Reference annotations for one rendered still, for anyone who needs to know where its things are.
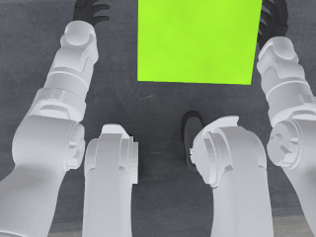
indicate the carton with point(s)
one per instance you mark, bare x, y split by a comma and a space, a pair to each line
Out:
197, 41

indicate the left robot upper arm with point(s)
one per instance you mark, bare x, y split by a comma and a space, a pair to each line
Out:
45, 149

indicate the robot right forearm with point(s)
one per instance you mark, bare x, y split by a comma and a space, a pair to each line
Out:
283, 81

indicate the robot left shin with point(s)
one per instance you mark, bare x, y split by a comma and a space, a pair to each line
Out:
91, 151

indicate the robot right hand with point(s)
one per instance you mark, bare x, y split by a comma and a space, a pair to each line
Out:
276, 22

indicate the robot left hand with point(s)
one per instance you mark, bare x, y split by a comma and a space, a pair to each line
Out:
84, 10

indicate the robot left forearm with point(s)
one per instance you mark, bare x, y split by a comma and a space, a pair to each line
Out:
68, 80

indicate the right robot upper arm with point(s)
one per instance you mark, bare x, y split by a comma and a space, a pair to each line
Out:
292, 146

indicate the right robot foot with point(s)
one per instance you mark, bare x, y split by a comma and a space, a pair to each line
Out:
191, 125

